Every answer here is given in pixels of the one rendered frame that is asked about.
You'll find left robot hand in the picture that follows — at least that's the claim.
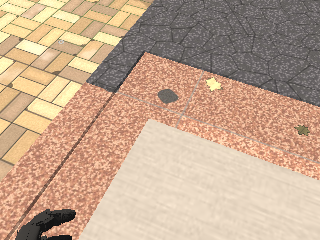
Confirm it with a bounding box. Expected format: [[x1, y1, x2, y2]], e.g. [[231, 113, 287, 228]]
[[15, 209, 76, 240]]

